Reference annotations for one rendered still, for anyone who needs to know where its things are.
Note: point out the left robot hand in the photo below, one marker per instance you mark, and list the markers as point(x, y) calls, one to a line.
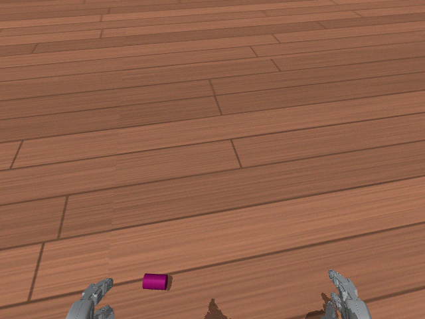
point(84, 308)

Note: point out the right robot hand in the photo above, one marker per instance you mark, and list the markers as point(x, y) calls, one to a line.
point(347, 302)

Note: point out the can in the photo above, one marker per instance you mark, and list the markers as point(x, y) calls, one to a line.
point(155, 281)

